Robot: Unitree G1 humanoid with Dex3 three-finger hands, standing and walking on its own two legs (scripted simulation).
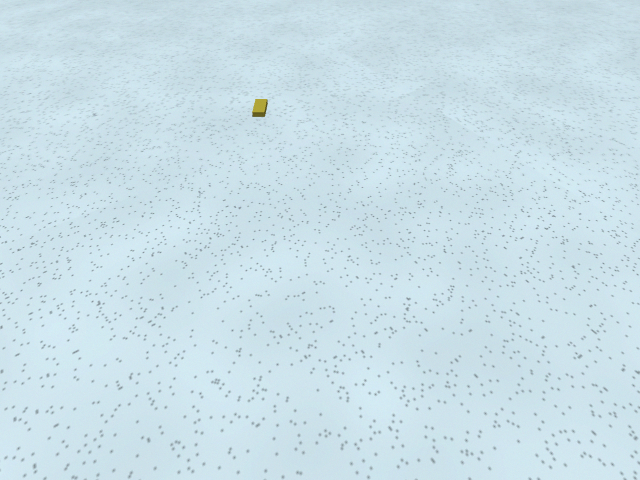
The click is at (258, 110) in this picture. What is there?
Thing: flat box
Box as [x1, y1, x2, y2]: [252, 99, 267, 116]
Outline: 255,99 252,111 253,116 264,116 267,103 266,99
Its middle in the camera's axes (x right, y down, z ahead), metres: -0.37 -0.80 +2.35
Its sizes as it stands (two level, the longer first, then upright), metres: 0.156 0.073 0.030
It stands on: the floor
